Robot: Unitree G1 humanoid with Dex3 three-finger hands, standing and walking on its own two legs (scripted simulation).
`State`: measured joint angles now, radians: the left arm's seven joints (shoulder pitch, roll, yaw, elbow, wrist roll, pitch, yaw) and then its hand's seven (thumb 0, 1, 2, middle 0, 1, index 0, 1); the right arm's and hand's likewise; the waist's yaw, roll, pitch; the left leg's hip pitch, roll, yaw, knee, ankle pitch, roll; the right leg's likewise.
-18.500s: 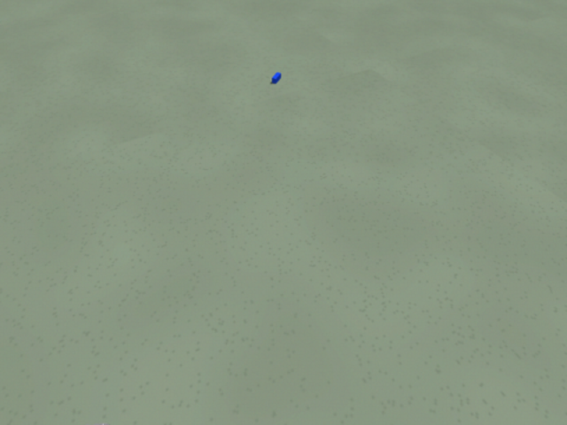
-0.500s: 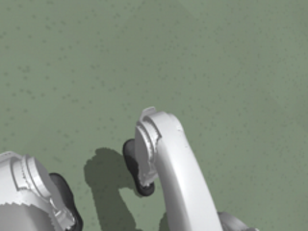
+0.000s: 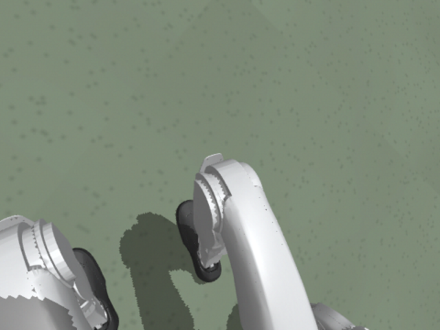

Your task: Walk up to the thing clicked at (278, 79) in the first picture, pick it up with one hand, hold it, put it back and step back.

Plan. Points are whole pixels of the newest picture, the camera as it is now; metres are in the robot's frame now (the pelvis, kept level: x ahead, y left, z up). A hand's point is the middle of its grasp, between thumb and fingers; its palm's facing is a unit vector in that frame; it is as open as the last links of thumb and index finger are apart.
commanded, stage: rise first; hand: left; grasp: from above
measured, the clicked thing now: out of the picture +0.48 +0.30 -0.31
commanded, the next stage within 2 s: approach in 1.86 s
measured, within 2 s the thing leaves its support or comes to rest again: neither
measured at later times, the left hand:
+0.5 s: hand out of the picture +0.45 +0.32 -0.20, palm faces +0.04 -0.45 -0.89, open 12.4 cm
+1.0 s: hand out of the picture +0.45 +0.32 -0.19, palm faces +0.04 -0.46 -0.89, open 12.3 cm
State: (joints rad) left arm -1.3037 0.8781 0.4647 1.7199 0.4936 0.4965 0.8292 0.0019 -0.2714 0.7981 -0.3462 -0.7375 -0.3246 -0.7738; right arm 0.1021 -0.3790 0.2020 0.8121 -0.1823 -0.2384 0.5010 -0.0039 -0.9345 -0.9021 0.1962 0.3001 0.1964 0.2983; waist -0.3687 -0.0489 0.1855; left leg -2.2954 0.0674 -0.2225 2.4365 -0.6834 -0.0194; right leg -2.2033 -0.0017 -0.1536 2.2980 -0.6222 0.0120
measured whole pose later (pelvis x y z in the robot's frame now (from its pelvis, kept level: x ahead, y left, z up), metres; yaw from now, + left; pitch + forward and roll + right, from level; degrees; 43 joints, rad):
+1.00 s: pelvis +0.00 +0.00 +0.00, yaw +0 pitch +29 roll -10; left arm -1.30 0.86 0.45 1.71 0.49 0.50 0.82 0.00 -0.23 0.76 -0.39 -0.67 -0.37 -0.71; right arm 0.10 -0.38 0.19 0.84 -0.19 -0.26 0.50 0.00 -0.93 -0.90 0.20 0.30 0.20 0.30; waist -0.36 -0.05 0.18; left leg -2.28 0.06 -0.22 2.43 -0.68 -0.02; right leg -2.19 0.00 -0.15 2.30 -0.62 0.01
